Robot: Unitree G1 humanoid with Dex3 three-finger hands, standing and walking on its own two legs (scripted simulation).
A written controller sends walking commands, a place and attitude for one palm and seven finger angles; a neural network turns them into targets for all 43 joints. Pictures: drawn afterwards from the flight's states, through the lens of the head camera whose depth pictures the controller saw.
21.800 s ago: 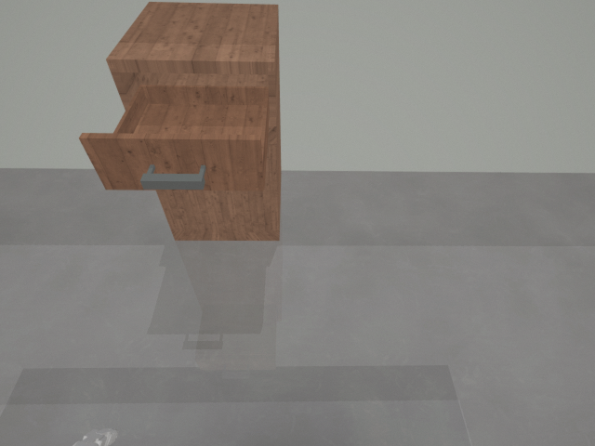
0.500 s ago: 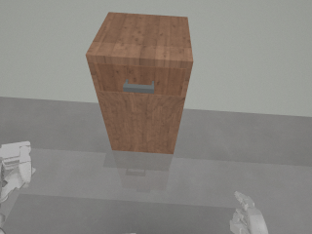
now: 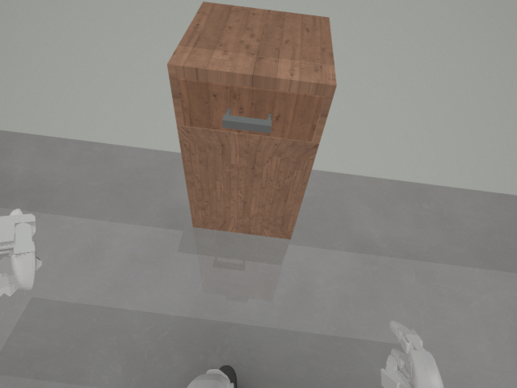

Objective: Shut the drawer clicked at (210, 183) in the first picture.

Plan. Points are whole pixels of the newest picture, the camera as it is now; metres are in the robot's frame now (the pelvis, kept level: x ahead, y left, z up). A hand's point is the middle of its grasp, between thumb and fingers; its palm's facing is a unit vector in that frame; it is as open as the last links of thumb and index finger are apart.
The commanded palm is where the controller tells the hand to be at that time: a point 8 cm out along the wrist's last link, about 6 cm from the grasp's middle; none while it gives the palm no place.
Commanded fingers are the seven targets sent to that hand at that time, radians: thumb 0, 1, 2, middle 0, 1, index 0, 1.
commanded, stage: step back with the hand held close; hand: left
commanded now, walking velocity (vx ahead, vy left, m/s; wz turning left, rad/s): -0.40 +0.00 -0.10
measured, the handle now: (248, 119) +0.81 +0.04 -0.09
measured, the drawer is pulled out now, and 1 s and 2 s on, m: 0.00 0.00 0.00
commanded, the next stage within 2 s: stop stepping back and stand still in 0.30 s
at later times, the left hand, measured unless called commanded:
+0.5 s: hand out of the picture +0.08 +0.22 +0.17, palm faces +0.16 -0.83 -0.53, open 3.3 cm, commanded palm +0.02 +0.27 +0.19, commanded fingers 0.00 0.90 0.90 -1.40 -1.60 -1.40 -1.60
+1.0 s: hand out of the picture -0.01 +0.22 +0.19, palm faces +0.22 -0.80 -0.55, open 3.3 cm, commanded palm -0.05 +0.27 +0.19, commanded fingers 0.00 0.90 0.90 -1.40 -1.60 -1.40 -1.60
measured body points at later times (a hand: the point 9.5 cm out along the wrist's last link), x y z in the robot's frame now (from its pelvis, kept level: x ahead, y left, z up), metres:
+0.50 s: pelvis -0.15 +0.01 -0.01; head -0.13 +0.03 +0.43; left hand +0.07 +0.26 +0.20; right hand -0.02 -0.25 -0.08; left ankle +0.04 +0.07 -0.69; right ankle -0.15 -0.08 -0.73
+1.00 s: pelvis -0.23 +0.02 +0.00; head -0.24 +0.02 +0.45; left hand -0.03 +0.26 +0.22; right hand -0.13 -0.22 -0.10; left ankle -0.18 +0.14 -0.70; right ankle -0.22 -0.08 -0.73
